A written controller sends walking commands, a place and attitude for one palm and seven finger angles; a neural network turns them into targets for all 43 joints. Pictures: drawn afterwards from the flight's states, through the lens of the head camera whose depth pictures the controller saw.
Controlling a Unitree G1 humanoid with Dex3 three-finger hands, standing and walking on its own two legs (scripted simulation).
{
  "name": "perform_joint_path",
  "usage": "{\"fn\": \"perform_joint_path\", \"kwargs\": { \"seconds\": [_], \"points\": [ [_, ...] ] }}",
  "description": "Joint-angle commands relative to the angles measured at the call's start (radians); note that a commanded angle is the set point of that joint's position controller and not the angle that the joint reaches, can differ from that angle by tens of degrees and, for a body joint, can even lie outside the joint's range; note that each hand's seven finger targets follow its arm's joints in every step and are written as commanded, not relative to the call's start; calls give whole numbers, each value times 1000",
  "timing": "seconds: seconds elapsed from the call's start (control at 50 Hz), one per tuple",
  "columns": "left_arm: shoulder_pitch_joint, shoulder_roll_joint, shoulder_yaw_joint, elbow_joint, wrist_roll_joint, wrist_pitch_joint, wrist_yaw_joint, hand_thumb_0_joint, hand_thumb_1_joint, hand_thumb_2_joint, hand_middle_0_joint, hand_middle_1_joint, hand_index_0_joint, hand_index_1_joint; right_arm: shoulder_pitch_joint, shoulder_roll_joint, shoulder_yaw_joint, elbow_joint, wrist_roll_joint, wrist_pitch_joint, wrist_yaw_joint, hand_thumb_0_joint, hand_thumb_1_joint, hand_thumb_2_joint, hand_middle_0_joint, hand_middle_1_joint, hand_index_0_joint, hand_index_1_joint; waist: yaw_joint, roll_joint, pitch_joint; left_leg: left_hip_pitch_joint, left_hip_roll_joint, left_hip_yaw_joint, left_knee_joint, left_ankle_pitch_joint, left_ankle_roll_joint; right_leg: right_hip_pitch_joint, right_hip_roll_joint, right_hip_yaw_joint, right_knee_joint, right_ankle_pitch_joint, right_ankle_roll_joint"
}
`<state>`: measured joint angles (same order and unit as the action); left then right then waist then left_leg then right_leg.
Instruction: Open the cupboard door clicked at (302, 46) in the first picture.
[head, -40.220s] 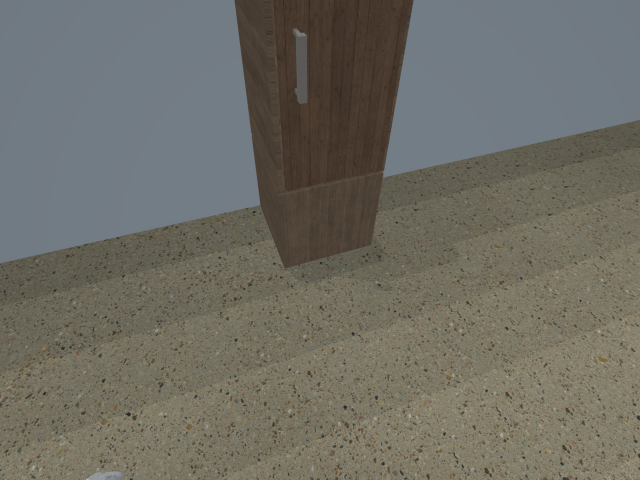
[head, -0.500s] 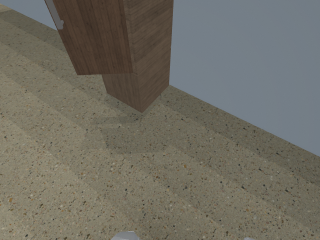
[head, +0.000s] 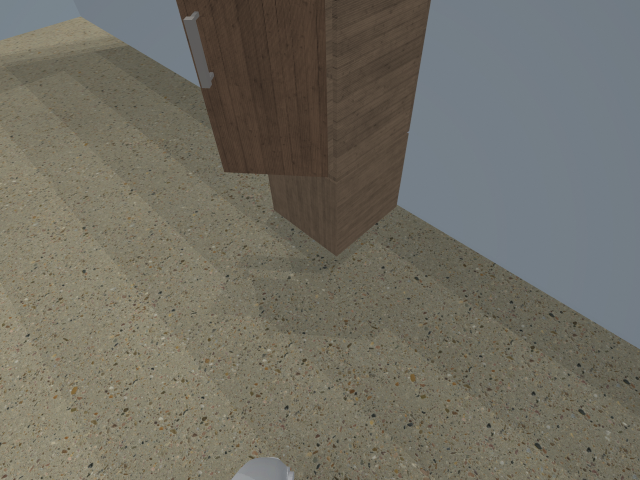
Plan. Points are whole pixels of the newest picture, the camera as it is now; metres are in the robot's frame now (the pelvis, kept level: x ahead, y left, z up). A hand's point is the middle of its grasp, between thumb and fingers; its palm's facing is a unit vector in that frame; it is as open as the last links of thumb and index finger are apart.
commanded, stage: take the last steps up to it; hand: left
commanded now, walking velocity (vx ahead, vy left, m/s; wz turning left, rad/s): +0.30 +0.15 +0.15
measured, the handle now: (201, 50) +1.02 +0.37 +0.06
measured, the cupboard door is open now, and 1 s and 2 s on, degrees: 38 38 38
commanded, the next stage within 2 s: come to a stop and stand still in 1.06 s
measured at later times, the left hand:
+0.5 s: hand (150, 437) +0.20 +0.29 -0.16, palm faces +0.11 -0.97 -0.22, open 7.4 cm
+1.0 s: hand (150, 390) +0.28 +0.32 -0.19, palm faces +0.14 -0.98 -0.15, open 7.3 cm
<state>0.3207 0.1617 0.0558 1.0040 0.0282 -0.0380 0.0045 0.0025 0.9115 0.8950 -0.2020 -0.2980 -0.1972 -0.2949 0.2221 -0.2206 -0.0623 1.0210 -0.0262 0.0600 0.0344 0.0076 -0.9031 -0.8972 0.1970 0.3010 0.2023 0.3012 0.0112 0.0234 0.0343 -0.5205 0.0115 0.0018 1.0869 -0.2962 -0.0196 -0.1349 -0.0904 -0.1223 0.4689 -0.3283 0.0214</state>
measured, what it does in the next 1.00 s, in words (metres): walks ahead: left foot, then right foot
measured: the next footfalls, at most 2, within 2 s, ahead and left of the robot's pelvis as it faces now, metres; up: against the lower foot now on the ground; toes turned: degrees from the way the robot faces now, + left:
left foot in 0.26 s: +0.20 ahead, +0.20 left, +0.00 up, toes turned +11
right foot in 0.60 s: +0.28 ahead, +0.00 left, +0.00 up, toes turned -6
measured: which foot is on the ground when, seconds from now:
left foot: up 0.00-0.24, down 0.26-0.58, up 0.60-0.98, down 1.00-1.00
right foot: down 0.00-0.24, up 0.26-0.58, down 0.60-1.00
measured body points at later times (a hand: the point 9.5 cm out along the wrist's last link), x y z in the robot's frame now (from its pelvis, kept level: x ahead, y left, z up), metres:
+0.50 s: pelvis +0.15 +0.09 +0.00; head +0.18 +0.08 +0.45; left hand +0.20 +0.34 -0.15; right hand +0.22 -0.14 -0.16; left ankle +0.17 +0.19 -0.74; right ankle +0.20 -0.01 -0.70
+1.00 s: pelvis +0.35 +0.16 -0.01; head +0.38 +0.18 +0.44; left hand +0.27 +0.37 -0.17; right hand +0.44 -0.07 -0.16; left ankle +0.45 +0.28 -0.74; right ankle +0.25 +0.01 -0.74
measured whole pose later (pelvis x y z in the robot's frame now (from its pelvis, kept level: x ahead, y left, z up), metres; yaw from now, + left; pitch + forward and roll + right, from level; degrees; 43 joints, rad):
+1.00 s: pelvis +0.35 +0.16 -0.01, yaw +2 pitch +0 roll -1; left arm 0.40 0.14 0.05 1.14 0.02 -0.04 0.00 0.00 0.92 0.89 -0.20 -0.30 -0.20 -0.30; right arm 0.18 -0.18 -0.04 1.03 -0.02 -0.04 0.03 0.00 -0.90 -0.90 0.19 0.30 0.20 0.30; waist 0.04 -0.01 0.05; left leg -0.40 0.06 0.11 0.51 -0.13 0.01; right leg -0.05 -0.11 -0.12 0.50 -0.42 0.06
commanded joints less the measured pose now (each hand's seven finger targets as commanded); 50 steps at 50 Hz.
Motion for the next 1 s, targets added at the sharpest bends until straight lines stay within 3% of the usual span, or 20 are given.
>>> {"fn": "perform_joint_path", "kwargs": {
  "seconds": [0.0, 0.12, 0.18, 0.2, 0.22, 0.24, 0.26, 0.28, 0.32, 0.52, 0.54, 0.56, 0.58, 0.6, 0.64, 0.7, 0.86, 0.92, 0.94, 0.98],
  "points": [
    [81, 157, 30, 3, -5, -47, 11, 0, 900, 900, -200, -300, -200, -300, -127, -24, -10, -107, 5, -46, 14, 0, -900, -900, 200, 300, 200, 300, 26, -173, 52, -171, 61, 29, -74, 78, -29, 109, -248, 117, -286, 283, -93],
    [133, 187, 35, 67, 3, -36, 12, 0, 900, 900, -200, -300, -200, -300, -204, 9, 12, -131, 11, -67, 25, 0, -900, -900, 200, 300, 200, 300, 58, -229, 54, -14, 27, 122, -415, 45, 0, 134, -269, 36, -197, 451, -87],
    [67, 202, 42, 62, -2, -26, 8, 0, 900, 900, -200, -300, -200, -300, 7, -41, 1, -72, 3, -85, 9, 0, -900, -900, 200, 300, 200, 300, -57, -191, -18, 351, -43, 194, -588, 77, 33, -6, -217, -50, 25, 525, -51],
    [77, 158, 34, 46, -4, -23, 2, 0, 900, 900, -200, -300, -200, -300, 165, -122, -20, -25, -5, -92, -7, 0, -900, -900, 200, 300, 200, 300, -119, -16, -120, 594, 35, 115, -596, 75, 65, -131, -171, -88, 271, 417, -25],
    [101, 92, 24, 13, -18, -15, -9, 0, 900, 900, -200, -300, -200, -300, 291, -241, -54, 1, -15, -97, -25, 0, -900, -900, 200, 300, 200, 300, -151, 274, -223, 771, 312, -310, -683, 48, 179, -397, -8, -113, 582, -190, 22],
    [4, 65, 15, -35, -14, -12, -2, 0, 900, 900, -200, -300, -200, -300, 335, -268, -59, 18, -6, -86, -44, 0, -900, -900, 200, 300, 200, 300, -163, 222, -202, 720, 392, -393, -795, 19, 241, -493, 9, 11, 776, -295, -16],
    [-57, 63, 11, -64, -12, -11, 2, 0, 900, 900, -200, -300, -200, -300, 267, -247, -53, 1, -9, -88, -44, 0, -900, -900, 200, 300, 200, 300, -132, 112, -124, 555, 409, -407, -834, -158, 250, -528, -17, 49, 890, -252, -37],
    [-79, 47, 9, -55, -11, -5, 2, 0, 900, 900, -200, -300, -200, -300, 163, -192, -44, -25, -5, -92, -50, 0, -900, -900, 200, 300, 200, 300, -96, 228, -67, 438, 378, -360, -865, -259, 242, -559, -55, 80, 903, -172, -37],
    [-50, 59, 18, -24, 0, 9, -10, 0, 900, 900, -200, -300, -200, -300, 65, -96, -15, -47, -8, -102, -55, 0, -900, -900, 200, 300, 200, 300, -37, 181, 23, 252, 316, -239, -908, -218, 199, -479, -84, 92, 810, -86, -36],
    [36, 65, 29, -22, 3, 12, -21, 0, 900, 900, -200, -300, -200, -300, 15, -101, -14, -36, -8, -94, -34, 0, -900, -900, 200, 300, 200, 300, 65, -29, 9, 109, 203, -24, -795, -242, 156, 13, 18, -2, 133, 51, -20],
    [94, 95, 36, -3, 8, 5, -15, 0, 900, 900, -200, -300, -200, -300, 9, -77, -9, -37, -1, -94, -31, 0, -900, -900, 200, 300, 200, 300, 93, -91, 18, 40, 129, 29, -654, -256, 112, 113, -3, 50, 32, -5, -31],
    [164, 174, 50, 7, 13, -8, -6, 0, 900, 900, -200, -300, -200, -300, 10, -22, 1, -54, 10, -94, -21, 0, -900, -900, 200, 300, 200, 300, 124, -301, 34, -124, -4, 139, -358, -248, 53, 199, -197, 367, -183, -202, -104],
    [188, 238, 58, 2, 0, -6, 1, 0, 900, 900, -200, -300, -200, -300, -13, -29, 2, -90, 2, -92, -17, 0, -900, -900, 200, 300, 200, 300, 122, -358, 60, -202, -15, 94, -101, -316, 35, 144, -394, 681, -373, -381, -216],
    [140, 213, 52, -10, -5, -16, 8, 0, 900, 900, -200, -300, -200, -300, -52, -70, -9, -84, -7, -91, -19, 0, -900, -900, 200, 300, 200, 300, 93, -276, 104, -240, 27, 2, 29, -196, 32, 71, -386, 725, -394, -401, -242],
    [29, 135, 27, -31, -8, -34, 11, 0, 900, 900, -200, -300, -200, -300, -40, -57, -8, -55, -6, -96, -17, 0, -900, -900, 200, 300, 200, 300, 24, -143, 80, -201, 85, -41, 29, -11, 10, 26, -301, 475, -337, -91, -189],
    [34, 106, 21, -9, -12, -58, 5, 0, 900, 900, -200, -300, -200, -300, 23, -7, 4, -13, -2, -88, -13, 0, -900, -900, 200, 300, 200, 300, 0, -138, -26, -89, 89, 21, -99, 52, -22, 83, -212, 204, -269, 388, -150],
    [81, 154, 25, 83, -3, -44, 2, 0, 900, 900, -200, -300, -200, -300, -97, 19, 10, -55, 9, -98, 5, 0, -900, -900, 200, 300, 200, 300, 40, -209, 25, 22, 41, 115, -453, 75, -8, 101, -210, 106, -228, 384, -137],
    [49, 155, 31, 88, -9, -28, 4, 0, 900, 900, -200, -300, -200, -300, 6, -10, 3, -21, 3, -108, -4, 0, -900, -900, 200, 300, 200, 300, -28, -156, 34, 270, -3, 156, -598, 127, 15, -29, -171, 59, -115, 314, -98],
    [55, 133, 25, 84, -9, -23, 3, 0, 900, 900, -200, -300, -200, -300, 113, -51, -7, 13, -2, -114, -14, 0, -900, -900, 200, 300, 200, 300, -72, -68, -21, 440, 14, 131, -638, 107, 31, -93, -131, 28, 60, 342, -80],
    [65, 48, 8, 24, -18, -17, -2, 0, 900, 900, -200, -300, -200, -300, 333, -220, -47, 49, -15, -109, -46, 0, -900, -900, 200, 300, 200, 300, -133, 296, -167, 686, 377, -366, -783, 104, 198, -416, 64, -35, 594, -282, -24]
  ]
}}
